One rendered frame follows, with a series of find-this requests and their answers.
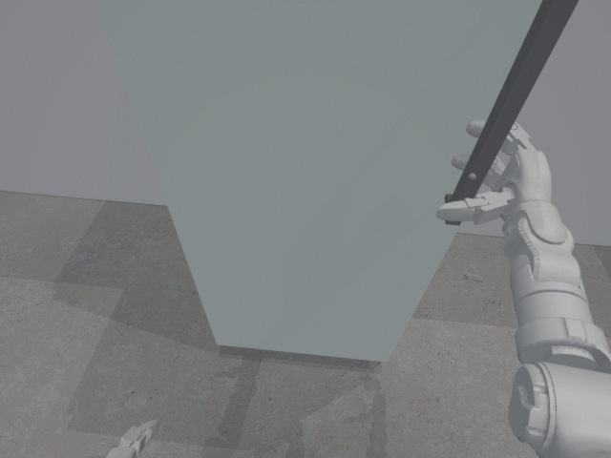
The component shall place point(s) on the left robot hand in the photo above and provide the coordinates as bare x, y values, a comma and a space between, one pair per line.
134, 440

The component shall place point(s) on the robot right forearm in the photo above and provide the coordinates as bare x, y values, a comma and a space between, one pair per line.
554, 321

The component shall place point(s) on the handle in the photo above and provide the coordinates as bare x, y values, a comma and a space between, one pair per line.
550, 20

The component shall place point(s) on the fridge door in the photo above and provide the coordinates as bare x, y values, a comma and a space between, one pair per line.
303, 148

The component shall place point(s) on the right robot upper arm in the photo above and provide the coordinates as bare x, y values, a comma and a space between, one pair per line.
562, 411

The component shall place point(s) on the right robot hand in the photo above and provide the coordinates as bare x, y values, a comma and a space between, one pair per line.
527, 177

